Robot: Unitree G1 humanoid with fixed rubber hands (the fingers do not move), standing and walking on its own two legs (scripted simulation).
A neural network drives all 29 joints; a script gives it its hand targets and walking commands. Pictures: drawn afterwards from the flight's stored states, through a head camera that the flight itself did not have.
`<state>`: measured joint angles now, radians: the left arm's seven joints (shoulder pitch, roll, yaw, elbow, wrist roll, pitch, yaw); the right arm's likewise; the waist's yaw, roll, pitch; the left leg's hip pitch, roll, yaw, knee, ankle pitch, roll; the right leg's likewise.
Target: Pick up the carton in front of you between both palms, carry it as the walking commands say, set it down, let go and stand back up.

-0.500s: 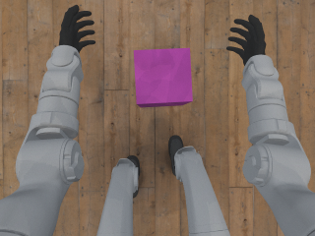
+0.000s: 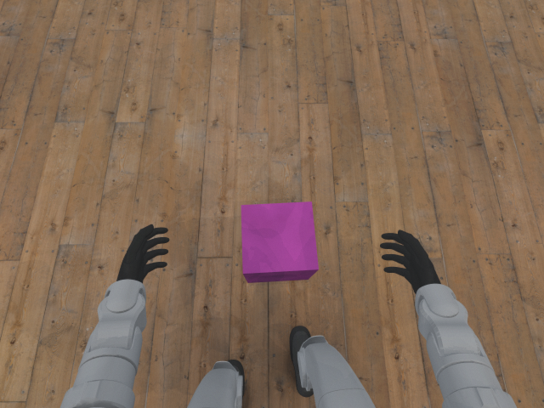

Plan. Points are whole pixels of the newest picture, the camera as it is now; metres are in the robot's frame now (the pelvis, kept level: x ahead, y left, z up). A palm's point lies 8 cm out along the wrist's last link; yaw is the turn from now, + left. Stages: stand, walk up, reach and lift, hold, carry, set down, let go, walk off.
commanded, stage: let go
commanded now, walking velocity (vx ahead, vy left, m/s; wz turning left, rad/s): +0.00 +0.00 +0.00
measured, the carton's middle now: (277, 245) +0.44 -0.05 -0.61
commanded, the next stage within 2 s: stand in 0.76 s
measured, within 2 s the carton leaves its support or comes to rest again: neither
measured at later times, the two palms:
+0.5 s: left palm (63, 369) +0.19 +0.26 -0.03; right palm (432, 336) +0.19 -0.21 -0.03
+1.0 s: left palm (35, 387) +0.17 +0.30 -0.05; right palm (470, 341) +0.17 -0.27 -0.05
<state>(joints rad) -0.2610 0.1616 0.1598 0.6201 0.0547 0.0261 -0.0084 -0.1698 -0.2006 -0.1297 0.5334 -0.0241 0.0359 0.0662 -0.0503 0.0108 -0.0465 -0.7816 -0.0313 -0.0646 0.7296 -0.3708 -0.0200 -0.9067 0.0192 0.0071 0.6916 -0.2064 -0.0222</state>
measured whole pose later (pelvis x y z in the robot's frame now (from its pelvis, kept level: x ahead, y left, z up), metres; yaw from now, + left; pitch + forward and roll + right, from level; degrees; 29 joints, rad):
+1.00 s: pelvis +0.04 +0.01 +0.03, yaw +0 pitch +0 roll -1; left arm 0.19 0.31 0.06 0.71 0.04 0.02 0.00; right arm 0.23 -0.34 -0.05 0.61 -0.04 0.04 -0.01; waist 0.00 0.05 0.01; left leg -0.13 -0.02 -0.08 0.52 -0.39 0.00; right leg -0.27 0.02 0.00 0.53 -0.26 -0.01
